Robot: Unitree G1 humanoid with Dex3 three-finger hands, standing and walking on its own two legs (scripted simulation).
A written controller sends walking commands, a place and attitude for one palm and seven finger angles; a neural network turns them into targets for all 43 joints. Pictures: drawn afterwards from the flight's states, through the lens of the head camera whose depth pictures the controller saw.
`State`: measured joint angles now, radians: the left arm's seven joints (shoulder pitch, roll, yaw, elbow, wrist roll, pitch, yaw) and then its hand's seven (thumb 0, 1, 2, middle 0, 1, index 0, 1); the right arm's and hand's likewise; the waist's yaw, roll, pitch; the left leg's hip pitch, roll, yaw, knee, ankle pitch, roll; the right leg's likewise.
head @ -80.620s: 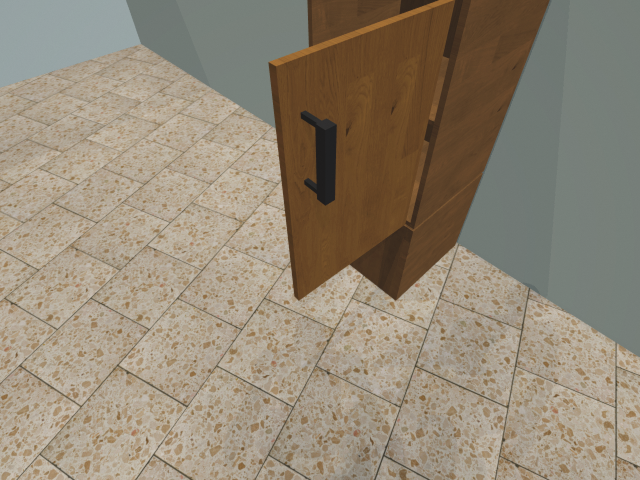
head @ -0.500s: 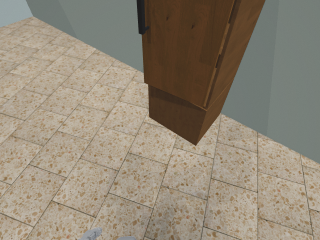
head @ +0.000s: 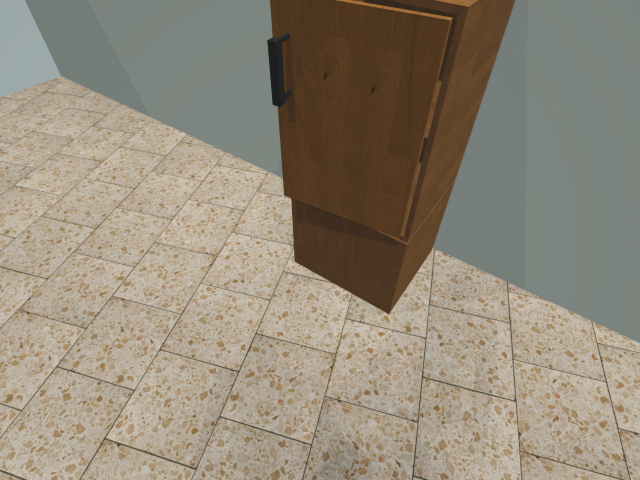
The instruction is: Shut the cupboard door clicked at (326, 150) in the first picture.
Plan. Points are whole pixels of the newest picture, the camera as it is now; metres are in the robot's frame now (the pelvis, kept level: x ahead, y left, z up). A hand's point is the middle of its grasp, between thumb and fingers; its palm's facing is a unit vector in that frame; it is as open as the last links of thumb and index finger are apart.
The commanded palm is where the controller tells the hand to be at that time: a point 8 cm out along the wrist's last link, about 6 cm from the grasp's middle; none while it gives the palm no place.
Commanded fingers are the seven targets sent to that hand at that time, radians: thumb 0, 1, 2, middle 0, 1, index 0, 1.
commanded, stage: let the arm hang, fingers relaxed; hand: left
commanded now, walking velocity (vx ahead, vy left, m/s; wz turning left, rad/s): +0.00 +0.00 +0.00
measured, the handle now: (281, 70) +0.97 +0.15 +0.08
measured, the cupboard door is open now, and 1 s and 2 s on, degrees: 7 7 7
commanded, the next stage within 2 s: look to check the result in 0.28 s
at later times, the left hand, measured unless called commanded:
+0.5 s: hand out of the picture -0.02 +0.17 -0.18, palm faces +0.02 -0.99 -0.17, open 7.4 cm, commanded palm none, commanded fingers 0.00 0.90 0.90 -0.20 -0.30 -0.20 -0.30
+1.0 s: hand out of the picture +0.03 +0.20 -0.17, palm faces -0.01 -0.97 -0.24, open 7.4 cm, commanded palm none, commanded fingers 0.00 0.90 0.90 -0.20 -0.30 -0.20 -0.30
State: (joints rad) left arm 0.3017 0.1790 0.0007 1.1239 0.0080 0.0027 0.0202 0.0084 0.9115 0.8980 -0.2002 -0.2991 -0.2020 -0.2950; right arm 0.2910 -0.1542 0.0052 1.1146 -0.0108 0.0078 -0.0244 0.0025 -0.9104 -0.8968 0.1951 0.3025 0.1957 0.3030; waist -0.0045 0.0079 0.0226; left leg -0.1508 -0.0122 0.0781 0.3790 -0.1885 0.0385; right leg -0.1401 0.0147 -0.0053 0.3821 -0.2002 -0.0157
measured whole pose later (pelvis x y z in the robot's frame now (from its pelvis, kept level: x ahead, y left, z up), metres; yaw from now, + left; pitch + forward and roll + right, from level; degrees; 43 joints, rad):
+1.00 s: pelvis +0.00 +0.00 +0.00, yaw +0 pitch -2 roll +0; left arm 0.22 0.22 0.01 1.13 0.01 -0.02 0.01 0.01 0.91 0.90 -0.20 -0.30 -0.20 -0.30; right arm 0.22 -0.22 -0.01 1.13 -0.01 -0.01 -0.02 0.00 -0.91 -0.90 0.20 0.30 0.20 0.30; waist -0.01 0.00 0.04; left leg -0.13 -0.01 0.09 0.35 -0.18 0.04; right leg -0.13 0.02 0.00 0.36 -0.19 -0.02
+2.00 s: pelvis +0.00 -0.04 -0.01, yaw +31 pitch +1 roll +1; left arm 0.18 0.20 0.05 0.90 0.02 0.02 0.03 0.01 0.91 0.90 -0.20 -0.30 -0.20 -0.30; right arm 0.19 -0.27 -0.11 0.93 -0.02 0.08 0.02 0.00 -0.91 -0.90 0.19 0.30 0.20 0.30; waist -0.04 0.04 0.09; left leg -0.55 -0.06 -0.05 1.12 -0.41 -0.05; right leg -0.22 -0.05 -0.07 0.53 -0.32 0.00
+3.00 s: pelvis +0.23 +0.18 +0.00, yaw +62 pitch +0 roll +1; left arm 0.24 0.17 0.07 0.96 0.02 -0.06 0.01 0.00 0.95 0.90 -0.20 -0.30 -0.21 -0.30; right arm 0.26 -0.20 -0.07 1.01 -0.02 0.02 0.02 0.00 -0.91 -0.90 0.19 0.30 0.19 0.30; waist -0.04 0.01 0.08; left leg -0.58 0.07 0.03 1.20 -0.27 -0.01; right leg -0.20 -0.07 -0.25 0.45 -0.25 -0.04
